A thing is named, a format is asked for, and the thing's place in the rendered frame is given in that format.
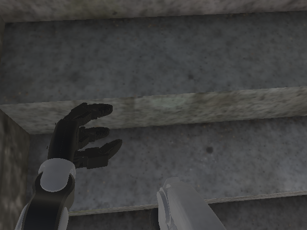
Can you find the left robot forearm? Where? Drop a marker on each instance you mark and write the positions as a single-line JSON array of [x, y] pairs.
[[53, 195]]

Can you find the right robot shin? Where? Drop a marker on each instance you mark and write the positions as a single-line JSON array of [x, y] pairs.
[[165, 226]]

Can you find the robot right foot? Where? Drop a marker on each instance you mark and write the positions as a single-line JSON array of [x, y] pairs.
[[154, 219]]

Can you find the robot left hand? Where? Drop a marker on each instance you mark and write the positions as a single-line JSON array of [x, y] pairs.
[[70, 136]]

